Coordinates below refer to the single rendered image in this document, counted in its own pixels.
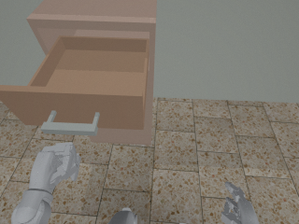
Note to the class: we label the cabinet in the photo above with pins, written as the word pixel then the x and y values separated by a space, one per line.
pixel 102 18

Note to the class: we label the robot right hand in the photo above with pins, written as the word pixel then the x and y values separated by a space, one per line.
pixel 243 211

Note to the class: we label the robot left hand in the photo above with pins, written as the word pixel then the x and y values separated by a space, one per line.
pixel 62 158

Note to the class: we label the left robot shin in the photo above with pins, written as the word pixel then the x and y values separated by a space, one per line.
pixel 126 209

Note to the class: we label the robot left forearm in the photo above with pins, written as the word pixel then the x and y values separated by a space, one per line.
pixel 34 207

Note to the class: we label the robot left thigh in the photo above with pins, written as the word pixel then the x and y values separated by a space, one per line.
pixel 124 217

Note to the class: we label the drawer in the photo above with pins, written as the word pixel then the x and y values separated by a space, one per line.
pixel 84 75

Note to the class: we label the handle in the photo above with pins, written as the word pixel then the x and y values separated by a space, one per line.
pixel 68 128

